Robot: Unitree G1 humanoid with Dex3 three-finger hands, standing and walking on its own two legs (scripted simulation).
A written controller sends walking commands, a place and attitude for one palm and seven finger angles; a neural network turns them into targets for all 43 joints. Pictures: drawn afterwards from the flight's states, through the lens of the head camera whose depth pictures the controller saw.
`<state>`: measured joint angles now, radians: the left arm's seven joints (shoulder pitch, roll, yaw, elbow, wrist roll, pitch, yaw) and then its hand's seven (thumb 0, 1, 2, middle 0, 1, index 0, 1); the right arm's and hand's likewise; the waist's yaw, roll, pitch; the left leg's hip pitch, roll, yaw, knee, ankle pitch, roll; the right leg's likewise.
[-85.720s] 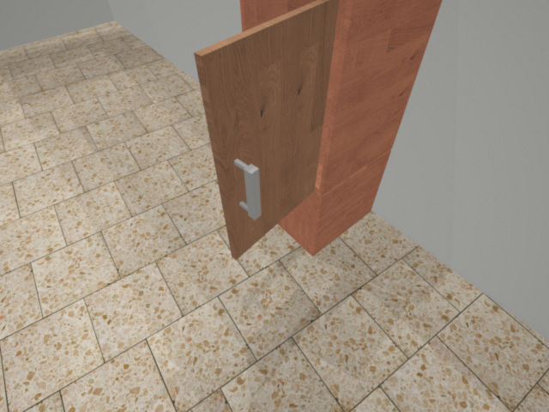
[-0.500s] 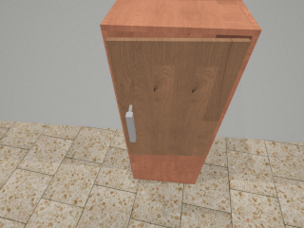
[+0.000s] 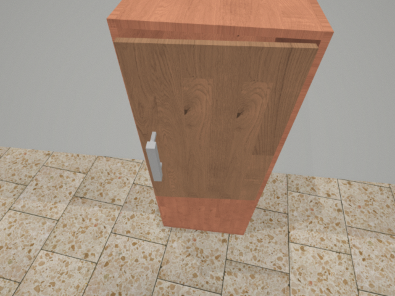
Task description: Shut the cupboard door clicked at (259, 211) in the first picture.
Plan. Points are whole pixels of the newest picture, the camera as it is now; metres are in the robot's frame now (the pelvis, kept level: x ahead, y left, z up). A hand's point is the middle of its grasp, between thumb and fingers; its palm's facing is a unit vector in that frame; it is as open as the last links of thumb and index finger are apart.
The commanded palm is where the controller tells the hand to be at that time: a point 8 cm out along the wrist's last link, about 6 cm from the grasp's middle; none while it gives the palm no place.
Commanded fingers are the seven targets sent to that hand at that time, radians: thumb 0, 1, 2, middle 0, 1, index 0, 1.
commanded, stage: shuffle to correct the standing spot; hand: left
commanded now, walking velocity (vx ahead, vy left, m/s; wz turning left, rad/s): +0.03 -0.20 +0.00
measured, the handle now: (156, 157) +0.46 +0.15 -0.06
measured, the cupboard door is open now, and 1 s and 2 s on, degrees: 4 4 4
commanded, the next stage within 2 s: come to a stop and stand still in 0.02 s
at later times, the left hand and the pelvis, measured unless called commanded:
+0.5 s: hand out of the picture +0.02 +0.13 -0.17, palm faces +0.03 -0.98 -0.19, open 7.3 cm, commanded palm none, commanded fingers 0.00 0.90 0.90 -0.20 -0.30 -0.20 -0.30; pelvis +0.02 -0.04 +0.01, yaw -1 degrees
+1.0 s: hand out of the picture +0.04 +0.09 -0.16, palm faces +0.04 -0.98 -0.19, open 7.4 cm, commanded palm none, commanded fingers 0.00 0.90 0.90 -0.20 -0.30 -0.20 -0.30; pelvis +0.04 -0.09 +0.01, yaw +1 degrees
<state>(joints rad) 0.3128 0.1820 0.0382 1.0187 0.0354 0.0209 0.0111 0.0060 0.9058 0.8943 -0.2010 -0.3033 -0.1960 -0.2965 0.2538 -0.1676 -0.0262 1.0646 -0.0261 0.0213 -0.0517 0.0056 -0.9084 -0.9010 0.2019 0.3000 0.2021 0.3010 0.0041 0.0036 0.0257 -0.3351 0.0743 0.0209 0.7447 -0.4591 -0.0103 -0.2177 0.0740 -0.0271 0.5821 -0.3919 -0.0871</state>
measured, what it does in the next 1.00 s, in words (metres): steps on the spot: left foot, then right foot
